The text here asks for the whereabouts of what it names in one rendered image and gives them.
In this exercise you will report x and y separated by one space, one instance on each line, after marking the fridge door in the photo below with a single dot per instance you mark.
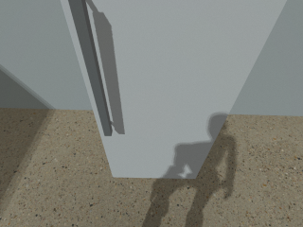
171 72

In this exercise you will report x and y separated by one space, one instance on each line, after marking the handle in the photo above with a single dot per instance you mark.
87 45

